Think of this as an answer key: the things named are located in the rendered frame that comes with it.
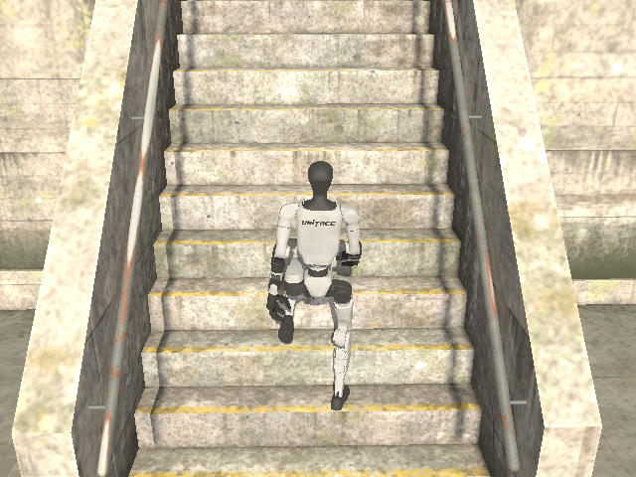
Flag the stairs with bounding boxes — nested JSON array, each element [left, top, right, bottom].
[[128, 0, 491, 477]]

